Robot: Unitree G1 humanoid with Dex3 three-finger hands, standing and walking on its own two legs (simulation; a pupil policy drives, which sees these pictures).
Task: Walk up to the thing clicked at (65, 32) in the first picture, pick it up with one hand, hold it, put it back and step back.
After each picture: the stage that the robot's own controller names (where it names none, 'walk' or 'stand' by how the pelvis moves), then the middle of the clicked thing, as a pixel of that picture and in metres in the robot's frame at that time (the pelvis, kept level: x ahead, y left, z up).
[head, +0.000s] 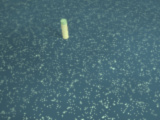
stand; (64, 29) +1.55 +0.25 -0.65
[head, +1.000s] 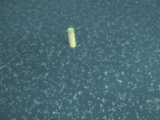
walk; (71, 37) +1.45 +0.27 -0.65
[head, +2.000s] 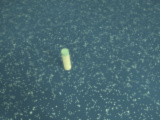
walk; (66, 59) +0.98 +0.25 -0.65
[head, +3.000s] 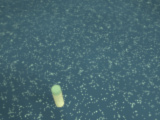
walk; (58, 96) +0.60 +0.23 -0.63
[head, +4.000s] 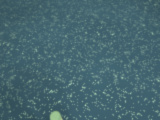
stand; out of the picture +0.39 +0.23 -0.63
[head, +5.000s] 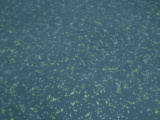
stand; out of the picture +0.36 +0.21 -0.66
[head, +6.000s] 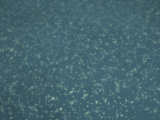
stand; out of the picture +0.36 +0.21 -0.66
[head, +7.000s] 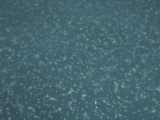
stand; out of the picture +0.35 +0.22 -0.66
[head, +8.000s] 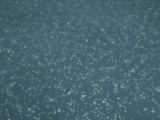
stand; out of the picture +0.35 +0.22 -0.66
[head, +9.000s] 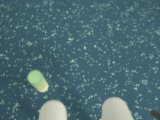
go down; (39, 82) +0.41 +0.23 -0.43
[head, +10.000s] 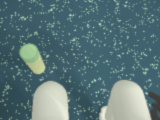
go down; (34, 61) +0.44 +0.24 -0.29
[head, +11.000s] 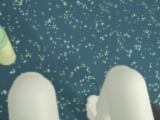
close in; (0, 48) +0.43 +0.27 -0.19
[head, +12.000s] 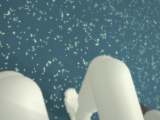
close; out of the picture +0.42 +0.29 -0.16
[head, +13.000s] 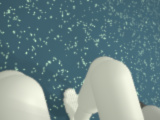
lift; out of the picture +0.41 +0.30 -0.16
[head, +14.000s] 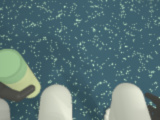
lift; (21, 79) +0.31 +0.22 -0.02
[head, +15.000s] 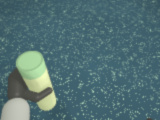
hold; (40, 85) +0.32 +0.17 +0.04
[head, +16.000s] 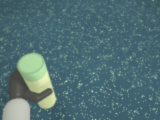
hold; (40, 85) +0.32 +0.17 +0.03
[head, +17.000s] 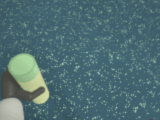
crouch; (33, 83) +0.33 +0.19 -0.02
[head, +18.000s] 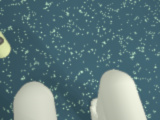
lower; out of the picture +0.48 +0.25 -0.05
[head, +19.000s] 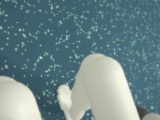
lower; out of the picture +0.45 +0.30 -0.16
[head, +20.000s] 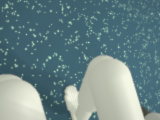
lower; out of the picture +0.42 +0.30 -0.16
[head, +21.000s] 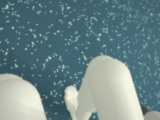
lower; out of the picture +0.42 +0.29 -0.16
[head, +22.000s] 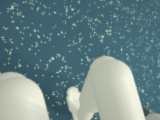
lower; out of the picture +0.41 +0.29 -0.16
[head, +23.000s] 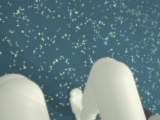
open; out of the picture +0.42 +0.27 -0.17
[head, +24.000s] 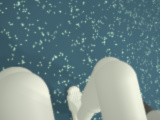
stand; out of the picture +0.41 +0.27 -0.16
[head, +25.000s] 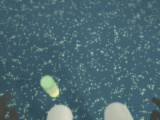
walk; (50, 87) +0.41 +0.21 -0.45
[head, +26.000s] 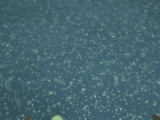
stand; out of the picture +0.38 +0.19 -0.60
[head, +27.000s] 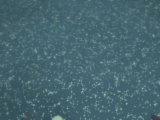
stand; out of the picture +0.37 +0.19 -0.60
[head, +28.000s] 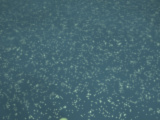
stand; out of the picture +0.39 +0.18 -0.65
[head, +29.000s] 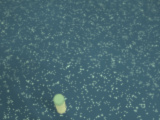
walk; (60, 104) +0.43 +0.15 -0.64
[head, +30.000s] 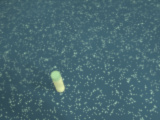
walk; (58, 82) +0.63 +0.24 -0.62
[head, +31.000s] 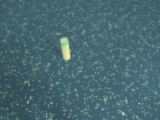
walk; (65, 49) +0.97 +0.20 -0.63
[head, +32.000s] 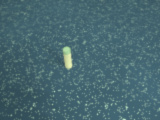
stand; (67, 58) +1.01 +0.19 -0.65
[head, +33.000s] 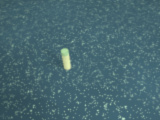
stand; (66, 59) +1.02 +0.21 -0.66
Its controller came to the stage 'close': yes
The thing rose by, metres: 0.67
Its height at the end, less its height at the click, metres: +0.00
